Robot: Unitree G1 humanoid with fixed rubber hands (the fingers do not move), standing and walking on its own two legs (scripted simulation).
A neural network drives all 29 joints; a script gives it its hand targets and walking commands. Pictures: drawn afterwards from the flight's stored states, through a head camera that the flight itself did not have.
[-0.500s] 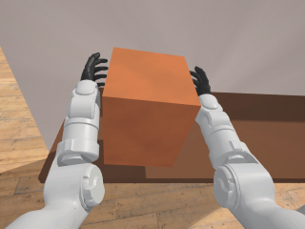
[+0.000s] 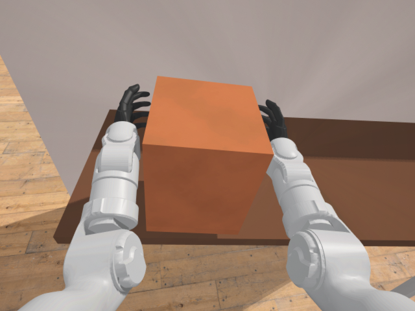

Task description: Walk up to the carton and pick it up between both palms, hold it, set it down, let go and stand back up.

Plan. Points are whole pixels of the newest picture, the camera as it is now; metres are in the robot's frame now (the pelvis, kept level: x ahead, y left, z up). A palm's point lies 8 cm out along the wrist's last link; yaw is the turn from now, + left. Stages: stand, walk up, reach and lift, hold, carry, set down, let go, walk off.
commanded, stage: set down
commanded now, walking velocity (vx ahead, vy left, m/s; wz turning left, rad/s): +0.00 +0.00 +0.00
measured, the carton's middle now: (199, 158) +0.41 +0.02 +0.10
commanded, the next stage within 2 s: none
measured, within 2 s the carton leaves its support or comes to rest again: rests again in 0.70 s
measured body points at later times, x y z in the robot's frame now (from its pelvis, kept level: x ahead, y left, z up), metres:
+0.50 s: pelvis +0.00 +0.00 +0.00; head -0.01 +0.02 +0.45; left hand +0.42 +0.17 +0.15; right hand +0.42 -0.13 +0.13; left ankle +0.01 +0.13 -0.75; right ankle -0.02 -0.10 -0.75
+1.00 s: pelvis +0.00 +0.01 +0.00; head +0.00 +0.03 +0.45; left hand +0.41 +0.17 +0.13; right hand +0.42 -0.13 +0.12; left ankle +0.01 +0.13 -0.75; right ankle -0.02 -0.10 -0.75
